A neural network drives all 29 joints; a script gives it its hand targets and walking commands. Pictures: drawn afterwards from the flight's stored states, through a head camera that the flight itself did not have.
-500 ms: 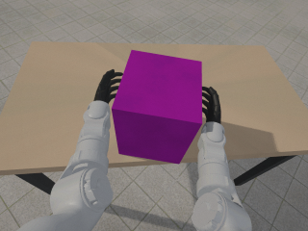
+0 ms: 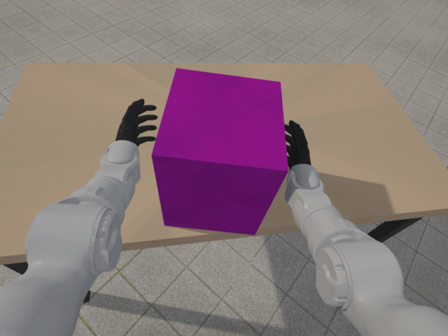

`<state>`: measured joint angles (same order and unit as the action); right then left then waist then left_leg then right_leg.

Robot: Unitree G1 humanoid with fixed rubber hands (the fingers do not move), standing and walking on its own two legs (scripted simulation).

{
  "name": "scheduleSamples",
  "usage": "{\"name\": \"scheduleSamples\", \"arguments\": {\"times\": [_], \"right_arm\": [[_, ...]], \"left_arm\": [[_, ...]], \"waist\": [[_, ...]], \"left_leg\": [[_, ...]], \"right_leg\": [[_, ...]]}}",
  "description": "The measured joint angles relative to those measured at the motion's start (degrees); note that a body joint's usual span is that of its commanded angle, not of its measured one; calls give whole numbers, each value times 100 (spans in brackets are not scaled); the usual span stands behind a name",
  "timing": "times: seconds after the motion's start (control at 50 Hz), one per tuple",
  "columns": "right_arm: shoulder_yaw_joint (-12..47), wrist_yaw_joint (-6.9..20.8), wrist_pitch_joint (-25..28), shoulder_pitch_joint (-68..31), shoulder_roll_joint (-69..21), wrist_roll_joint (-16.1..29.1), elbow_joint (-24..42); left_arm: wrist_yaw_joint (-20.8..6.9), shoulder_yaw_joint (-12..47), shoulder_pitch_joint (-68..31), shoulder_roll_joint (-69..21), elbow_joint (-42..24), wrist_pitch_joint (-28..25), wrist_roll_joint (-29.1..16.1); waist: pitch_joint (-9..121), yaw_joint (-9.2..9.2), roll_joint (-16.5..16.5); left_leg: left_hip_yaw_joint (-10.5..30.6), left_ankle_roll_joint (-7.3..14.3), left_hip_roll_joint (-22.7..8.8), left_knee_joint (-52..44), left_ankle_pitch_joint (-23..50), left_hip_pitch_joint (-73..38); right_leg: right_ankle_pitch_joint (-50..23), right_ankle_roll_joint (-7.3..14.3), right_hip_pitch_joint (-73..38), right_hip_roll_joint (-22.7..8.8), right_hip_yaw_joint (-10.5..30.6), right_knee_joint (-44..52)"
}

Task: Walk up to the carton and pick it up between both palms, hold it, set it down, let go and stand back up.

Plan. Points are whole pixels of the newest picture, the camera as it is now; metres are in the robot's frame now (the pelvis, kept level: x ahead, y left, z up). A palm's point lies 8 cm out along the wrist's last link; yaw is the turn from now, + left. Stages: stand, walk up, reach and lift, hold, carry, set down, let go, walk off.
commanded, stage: set down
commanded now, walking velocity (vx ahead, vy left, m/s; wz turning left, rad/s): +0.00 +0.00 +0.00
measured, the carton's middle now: (218, 158) +0.46 -0.03 +0.02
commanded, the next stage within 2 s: none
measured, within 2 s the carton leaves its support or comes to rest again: neither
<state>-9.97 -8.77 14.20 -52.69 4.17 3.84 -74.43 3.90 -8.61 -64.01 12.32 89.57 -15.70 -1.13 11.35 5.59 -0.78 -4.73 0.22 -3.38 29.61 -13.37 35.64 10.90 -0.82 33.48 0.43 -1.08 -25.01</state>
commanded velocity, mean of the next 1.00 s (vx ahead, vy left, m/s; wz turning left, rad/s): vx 0.00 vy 0.00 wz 0.00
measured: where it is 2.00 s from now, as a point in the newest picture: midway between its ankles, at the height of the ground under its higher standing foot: outside the picture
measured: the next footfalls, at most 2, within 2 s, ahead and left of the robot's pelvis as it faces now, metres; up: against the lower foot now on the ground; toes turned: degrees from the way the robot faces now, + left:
none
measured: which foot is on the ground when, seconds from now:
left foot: down 0.00-1.00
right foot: down 0.00-1.00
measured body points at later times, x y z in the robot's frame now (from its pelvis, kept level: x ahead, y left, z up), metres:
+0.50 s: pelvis -0.04 -0.01 -0.01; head +0.03 +0.02 +0.43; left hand +0.47 +0.16 +0.13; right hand +0.44 -0.21 +0.13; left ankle -0.01 +0.11 -0.73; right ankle -0.01 -0.13 -0.73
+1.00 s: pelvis -0.01 -0.01 +0.01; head +0.02 +0.02 +0.46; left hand +0.49 +0.18 +0.22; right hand +0.45 -0.20 +0.21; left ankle -0.01 +0.11 -0.73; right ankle -0.01 -0.13 -0.73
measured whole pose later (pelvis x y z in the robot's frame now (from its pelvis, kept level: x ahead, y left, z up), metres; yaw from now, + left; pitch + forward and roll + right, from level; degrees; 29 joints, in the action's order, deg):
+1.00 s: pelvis -0.01 -0.01 +0.01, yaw +3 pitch +13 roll -2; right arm 1.2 -10.8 -8.4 -72.2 14.4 22.2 -75.5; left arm 0.0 9.5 -77.3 23.6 82.7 6.2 -18.4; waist 10.4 8.1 -1.3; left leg -2.0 -0.9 -3.2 24.9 -10.1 28.0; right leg 8.3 0.5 24.5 0.7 -3.8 -19.7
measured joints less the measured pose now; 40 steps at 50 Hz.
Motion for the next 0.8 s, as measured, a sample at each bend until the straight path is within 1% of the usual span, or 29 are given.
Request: {"name": "scheduleSamples", "arguments": {"times": [0.06, 0.12, 0.2, 0.26, 0.32, 0.38, 0.46, 0.58, 0.66, 0.74, 0.8], "right_arm": [[325, 4, 95, -235, 175, 461, -368], [519, 48, 164, -442, 367, 838, -566], [795, 119, 119, -830, 645, 1240, -993], [961, 180, 48, -959, 805, 1535, -1041], [1071, 263, -107, -961, 915, 1728, -861], [1057, 328, -338, -1057, 962, 1750, -776], [1021, 360, -687, -1316, 996, 1677, -760], [1079, 200, -1110, -1523, 931, 1632, -405], [1046, 82, -1417, -1657, 873, 1609, -352], [984, -20, -1633, -1687, 860, 1585, -177], [1039, -90, -1806, -1721, 888, 1619, -72]], "left_arm": [[-29, 490, -159, 170, 292, -96, -467], [-43, 951, -192, 269, 207, -100, -879], [-152, 1408, -350, 378, 309, -37, -1177], [-187, 1643, -366, 418, 203, 11, -1367], [-194, 1807, -333, 449, -49, 102, -1549], [-209, 2031, -461, 508, -88, 254, -1741], [-212, 2225, -838, 581, 60, 459, -1954], [-229, 2151, -1215, 701, 161, 734, -2021], [-231, 2124, -1338, 800, 164, 1035, -2016], [-246, 2061, -1355, 884, -22, 1285, -2037], [-300, 1913, -1360, 947, -181, 1486, -1962]], "waist": [[155, 10, 27], [328, -2, 78], [324, 29, 117], [362, 53, 111], [427, 65, 81], [455, 138, 51], [429, 231, 5], [376, 288, -18], [326, 271, 1], [339, 237, 39], [253, 208, 25]], "left_leg": [[83, -38, -12, 209, -62, 255], [181, -90, -28, 413, -107, 528], [308, -74, -21, 580, -118, 696], [360, -78, -7, 615, -66, 827], [372, -72, -6, 594, 4, 916], [377, -70, 7, 549, 80, 951], [351, -67, 31, 467, 182, 956], [280, -46, 59, 257, 298, 774], [259, -59, 64, 70, 346, 521], [265, -78, 52, -73, 356, 292], [260, -81, 41, -181, 343, 11]], "right_leg": [[54, 12, 193, 4, -75, -141], [85, 37, 385, 16, -164, -245], [111, 53, 485, 14, -283, -366], [93, 64, 609, 1, -333, -431], [50, 82, 717, 1, -344, -455], [18, 105, 787, -11, -352, -489], [-7, 130, 869, -38, -329, -557], [-56, 128, 786, -63, -265, -511], [-101, 134, 545, -58, -247, -338], [-144, 135, 284, -37, -255, -128], [-166, 128, -19, -19, -250, 34]]}}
